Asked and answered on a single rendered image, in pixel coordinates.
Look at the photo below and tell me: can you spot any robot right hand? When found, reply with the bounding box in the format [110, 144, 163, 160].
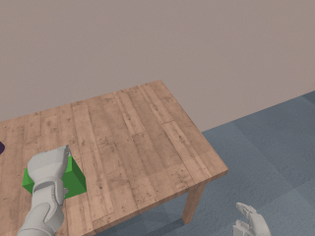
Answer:
[232, 203, 272, 236]

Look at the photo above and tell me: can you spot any table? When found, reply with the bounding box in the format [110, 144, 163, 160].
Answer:
[0, 80, 228, 236]

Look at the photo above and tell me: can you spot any sponge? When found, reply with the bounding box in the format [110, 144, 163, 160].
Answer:
[22, 155, 87, 200]

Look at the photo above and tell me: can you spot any robot left forearm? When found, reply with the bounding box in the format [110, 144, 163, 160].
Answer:
[17, 177, 65, 236]

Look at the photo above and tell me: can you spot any robot left hand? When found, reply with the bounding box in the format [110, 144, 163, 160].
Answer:
[28, 145, 72, 197]

